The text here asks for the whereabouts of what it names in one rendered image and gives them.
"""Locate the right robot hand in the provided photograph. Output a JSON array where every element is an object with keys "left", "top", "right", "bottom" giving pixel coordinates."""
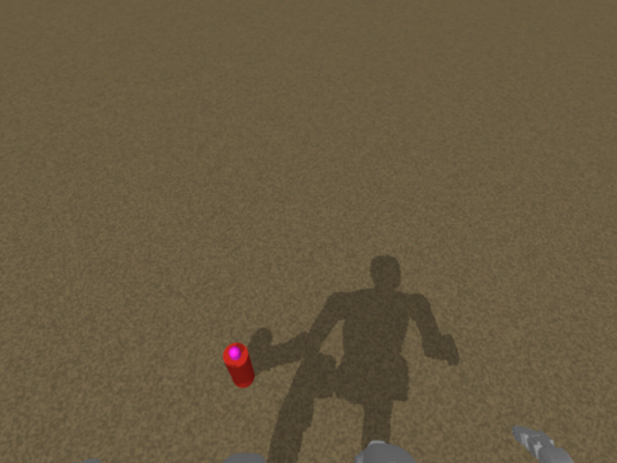
[{"left": 512, "top": 425, "right": 575, "bottom": 463}]

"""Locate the bottle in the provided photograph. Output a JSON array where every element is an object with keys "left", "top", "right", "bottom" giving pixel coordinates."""
[{"left": 223, "top": 342, "right": 255, "bottom": 388}]

